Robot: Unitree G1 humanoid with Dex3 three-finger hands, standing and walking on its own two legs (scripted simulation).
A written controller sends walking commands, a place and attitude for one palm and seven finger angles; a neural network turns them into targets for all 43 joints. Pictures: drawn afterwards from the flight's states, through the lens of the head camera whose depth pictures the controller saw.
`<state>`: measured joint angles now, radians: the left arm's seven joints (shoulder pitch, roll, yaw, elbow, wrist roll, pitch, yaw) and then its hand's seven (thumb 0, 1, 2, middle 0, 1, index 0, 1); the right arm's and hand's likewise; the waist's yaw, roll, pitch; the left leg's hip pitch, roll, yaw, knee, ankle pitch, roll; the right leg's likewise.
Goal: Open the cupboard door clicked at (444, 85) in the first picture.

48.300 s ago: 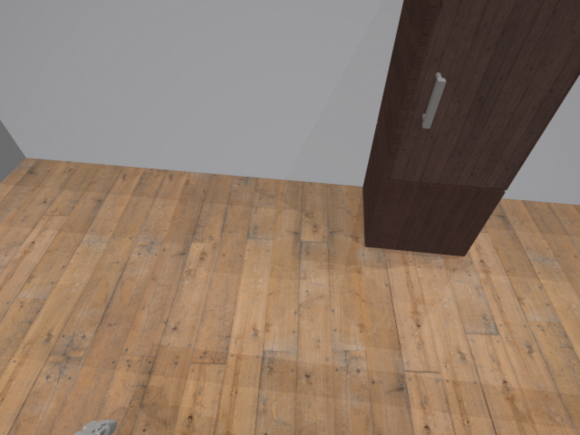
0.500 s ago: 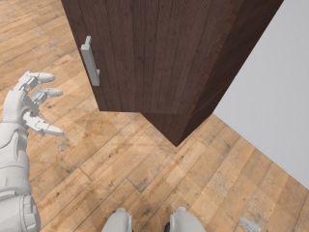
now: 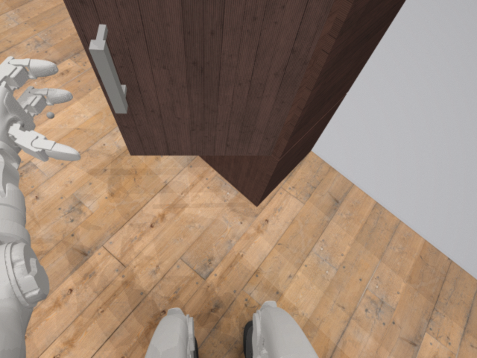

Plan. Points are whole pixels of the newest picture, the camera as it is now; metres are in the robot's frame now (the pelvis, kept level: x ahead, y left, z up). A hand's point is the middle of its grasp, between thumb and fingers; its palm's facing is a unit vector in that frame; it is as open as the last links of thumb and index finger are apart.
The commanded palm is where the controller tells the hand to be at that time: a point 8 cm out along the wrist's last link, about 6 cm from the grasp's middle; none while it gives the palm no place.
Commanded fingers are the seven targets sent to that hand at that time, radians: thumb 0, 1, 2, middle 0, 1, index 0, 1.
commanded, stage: move the hooked fingers beside the handle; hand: left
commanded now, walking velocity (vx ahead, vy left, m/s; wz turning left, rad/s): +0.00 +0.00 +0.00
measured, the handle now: (112, 72) +0.58 +0.20 +0.06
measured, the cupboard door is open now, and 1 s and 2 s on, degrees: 46 46 46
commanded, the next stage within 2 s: slide the fingers in behind the handle in 1.04 s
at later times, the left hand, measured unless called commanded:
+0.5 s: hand (57, 96) +0.52 +0.27 +0.06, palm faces +0.01 -1.00 -0.01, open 14.0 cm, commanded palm +0.50 +0.30 +0.06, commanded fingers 0.00 -0.50 0.30 -0.30 -1.20 -0.30 -1.20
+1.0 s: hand (57, 99) +0.51 +0.27 +0.07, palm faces +0.00 -1.00 +0.00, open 14.0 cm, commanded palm +0.50 +0.30 +0.06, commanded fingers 0.00 -0.50 0.30 -0.30 -1.20 -0.30 -1.20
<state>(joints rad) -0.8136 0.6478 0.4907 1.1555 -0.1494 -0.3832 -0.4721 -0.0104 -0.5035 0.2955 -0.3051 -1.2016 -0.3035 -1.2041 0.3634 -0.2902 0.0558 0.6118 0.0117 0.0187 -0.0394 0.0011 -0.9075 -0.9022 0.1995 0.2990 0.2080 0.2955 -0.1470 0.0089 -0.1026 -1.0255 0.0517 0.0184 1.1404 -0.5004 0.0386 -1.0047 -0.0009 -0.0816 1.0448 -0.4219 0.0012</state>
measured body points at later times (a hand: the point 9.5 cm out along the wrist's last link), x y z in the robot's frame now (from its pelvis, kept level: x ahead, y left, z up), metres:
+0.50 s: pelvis +0.01 +0.01 +0.00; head +0.17 +0.04 +0.41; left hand +0.51 +0.32 +0.07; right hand -0.01 -0.26 -0.10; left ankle +0.02 +0.09 -0.65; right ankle +0.04 -0.13 -0.65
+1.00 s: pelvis +0.01 +0.01 +0.00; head +0.16 +0.04 +0.42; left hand +0.50 +0.32 +0.07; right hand +0.03 -0.26 -0.10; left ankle +0.02 +0.09 -0.65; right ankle +0.04 -0.13 -0.65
